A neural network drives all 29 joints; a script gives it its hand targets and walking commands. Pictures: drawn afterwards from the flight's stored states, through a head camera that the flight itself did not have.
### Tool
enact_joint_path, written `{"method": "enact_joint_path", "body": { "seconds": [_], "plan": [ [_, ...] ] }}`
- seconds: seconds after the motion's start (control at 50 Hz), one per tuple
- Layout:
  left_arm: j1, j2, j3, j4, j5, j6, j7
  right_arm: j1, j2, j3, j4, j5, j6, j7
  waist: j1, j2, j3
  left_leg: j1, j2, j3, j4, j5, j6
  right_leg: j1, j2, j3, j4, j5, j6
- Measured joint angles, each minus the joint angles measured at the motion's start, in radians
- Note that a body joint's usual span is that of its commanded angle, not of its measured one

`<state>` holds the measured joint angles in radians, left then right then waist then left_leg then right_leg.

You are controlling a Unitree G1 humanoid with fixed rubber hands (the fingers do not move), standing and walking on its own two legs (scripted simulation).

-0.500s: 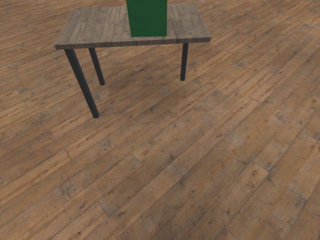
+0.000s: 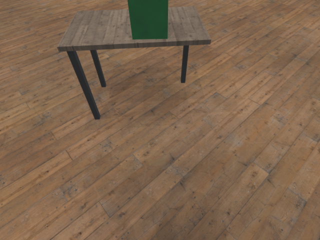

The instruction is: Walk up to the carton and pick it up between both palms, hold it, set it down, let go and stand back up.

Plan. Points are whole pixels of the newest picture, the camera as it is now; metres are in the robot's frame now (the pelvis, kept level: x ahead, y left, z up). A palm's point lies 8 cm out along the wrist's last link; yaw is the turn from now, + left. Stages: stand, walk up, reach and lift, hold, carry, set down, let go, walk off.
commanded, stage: stand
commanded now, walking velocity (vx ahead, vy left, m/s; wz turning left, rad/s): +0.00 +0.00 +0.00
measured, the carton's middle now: (149, 10) +1.26 +0.10 +0.04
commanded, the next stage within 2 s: walk up in 0.74 s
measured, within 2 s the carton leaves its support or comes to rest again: neither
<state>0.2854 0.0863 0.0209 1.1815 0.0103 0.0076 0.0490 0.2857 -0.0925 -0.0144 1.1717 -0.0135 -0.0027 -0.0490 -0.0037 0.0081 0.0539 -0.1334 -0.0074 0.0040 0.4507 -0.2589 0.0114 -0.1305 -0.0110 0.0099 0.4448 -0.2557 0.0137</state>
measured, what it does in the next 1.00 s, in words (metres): stands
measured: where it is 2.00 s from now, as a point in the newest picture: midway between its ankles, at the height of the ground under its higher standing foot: (169, 208)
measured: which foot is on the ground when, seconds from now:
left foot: down 0.00-1.00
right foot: down 0.00-1.00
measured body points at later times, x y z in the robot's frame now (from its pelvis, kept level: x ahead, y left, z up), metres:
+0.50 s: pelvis -0.01 +0.00 +0.00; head -0.01 +0.00 +0.45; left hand -0.04 +0.20 -0.17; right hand -0.03 -0.19 -0.17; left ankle -0.01 +0.11 -0.74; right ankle -0.01 -0.13 -0.74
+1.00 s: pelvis -0.01 +0.00 +0.00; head -0.01 +0.00 +0.45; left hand -0.04 +0.20 -0.16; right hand -0.04 -0.20 -0.16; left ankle -0.01 +0.11 -0.73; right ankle -0.01 -0.13 -0.73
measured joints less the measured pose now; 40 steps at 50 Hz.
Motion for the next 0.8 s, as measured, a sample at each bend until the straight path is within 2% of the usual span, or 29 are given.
{"method": "enact_joint_path", "body": {
  "seconds": [0.8],
  "plan": [
    [0.030,-0.006,-0.014,-0.007,0.003,-0.005,-0.006,0.020,-0.001,0.009,-0.012,0.002,0.002,0.008,0.001,0.000,-0.015,-0.048,0.000,-0.001,0.008,0.020,0.000,-0.046,0.000,0.000,0.007,0.020,0.001]
  ]
}}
